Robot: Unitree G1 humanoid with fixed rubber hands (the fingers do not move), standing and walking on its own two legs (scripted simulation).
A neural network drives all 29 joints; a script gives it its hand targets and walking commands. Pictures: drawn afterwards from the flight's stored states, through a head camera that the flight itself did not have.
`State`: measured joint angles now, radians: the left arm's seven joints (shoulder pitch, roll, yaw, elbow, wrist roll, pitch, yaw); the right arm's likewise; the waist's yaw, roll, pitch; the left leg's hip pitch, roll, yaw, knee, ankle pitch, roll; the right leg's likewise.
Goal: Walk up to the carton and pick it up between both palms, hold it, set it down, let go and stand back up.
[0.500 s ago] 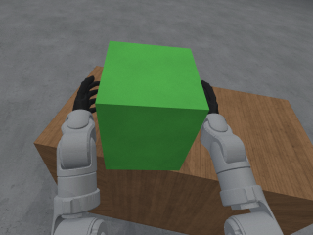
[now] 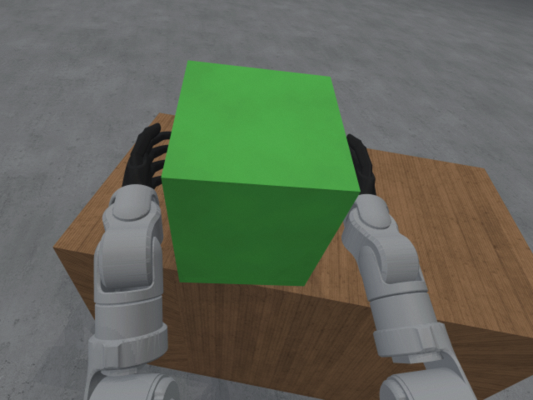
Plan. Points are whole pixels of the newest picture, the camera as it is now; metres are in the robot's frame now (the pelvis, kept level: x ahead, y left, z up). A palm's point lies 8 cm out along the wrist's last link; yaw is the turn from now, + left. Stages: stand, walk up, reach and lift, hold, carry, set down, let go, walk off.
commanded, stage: set down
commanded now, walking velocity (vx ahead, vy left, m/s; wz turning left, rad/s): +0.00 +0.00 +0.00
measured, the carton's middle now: (251, 184) +0.39 +0.02 +0.15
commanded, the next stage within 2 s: none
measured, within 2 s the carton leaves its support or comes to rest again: neither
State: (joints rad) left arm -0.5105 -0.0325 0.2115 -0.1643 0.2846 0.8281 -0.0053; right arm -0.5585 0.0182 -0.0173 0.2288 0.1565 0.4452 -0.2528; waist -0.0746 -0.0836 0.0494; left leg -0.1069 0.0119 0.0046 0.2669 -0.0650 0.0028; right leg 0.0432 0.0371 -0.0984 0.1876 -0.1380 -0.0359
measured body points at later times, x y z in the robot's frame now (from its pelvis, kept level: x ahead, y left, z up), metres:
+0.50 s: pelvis +0.03 -0.01 +0.00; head +0.04 +0.02 +0.45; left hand +0.39 +0.12 +0.12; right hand +0.37 -0.17 +0.10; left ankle +0.06 +0.11 -0.75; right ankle -0.01 -0.09 -0.75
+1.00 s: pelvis +0.03 -0.03 +0.00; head +0.03 +0.00 +0.45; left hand +0.39 +0.12 +0.11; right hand +0.39 -0.17 +0.09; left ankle +0.06 +0.11 -0.75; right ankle -0.01 -0.09 -0.75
